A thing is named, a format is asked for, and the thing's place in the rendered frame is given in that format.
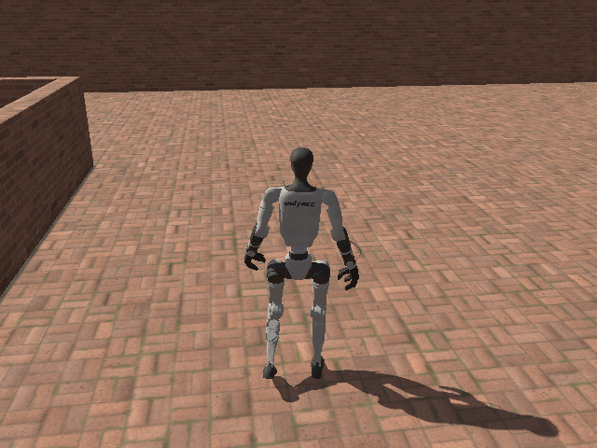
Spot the robot left upper arm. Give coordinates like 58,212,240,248
254,187,282,238

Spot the left robot hand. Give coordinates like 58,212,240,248
244,253,266,271

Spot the robot left thigh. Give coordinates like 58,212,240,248
267,259,285,319

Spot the robot right upper arm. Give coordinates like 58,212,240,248
320,189,346,242

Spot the right robot shin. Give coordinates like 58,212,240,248
312,306,326,366

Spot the robot left forearm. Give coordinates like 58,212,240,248
246,223,264,257

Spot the robot right forearm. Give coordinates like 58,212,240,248
337,227,356,270

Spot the right robot hand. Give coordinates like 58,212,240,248
338,266,359,290

